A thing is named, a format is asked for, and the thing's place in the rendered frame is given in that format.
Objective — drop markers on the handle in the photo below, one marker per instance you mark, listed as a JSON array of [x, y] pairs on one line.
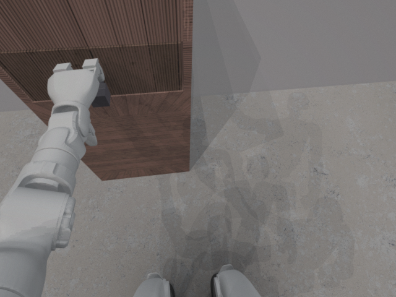
[[103, 96]]

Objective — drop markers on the robot left upper arm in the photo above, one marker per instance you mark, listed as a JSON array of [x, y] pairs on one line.
[[34, 223]]

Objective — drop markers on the right robot thigh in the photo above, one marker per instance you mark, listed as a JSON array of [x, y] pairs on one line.
[[232, 283]]

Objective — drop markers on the cabinet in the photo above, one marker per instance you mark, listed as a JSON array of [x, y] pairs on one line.
[[140, 134]]

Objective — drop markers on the drawer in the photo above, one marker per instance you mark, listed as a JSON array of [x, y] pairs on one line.
[[128, 69]]

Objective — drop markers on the robot left hand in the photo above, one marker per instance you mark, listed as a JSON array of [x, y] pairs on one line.
[[80, 85]]

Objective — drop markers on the robot left forearm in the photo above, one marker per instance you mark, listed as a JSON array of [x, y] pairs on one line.
[[60, 148]]

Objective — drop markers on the right robot shin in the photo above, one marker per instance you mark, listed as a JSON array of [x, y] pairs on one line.
[[226, 267]]

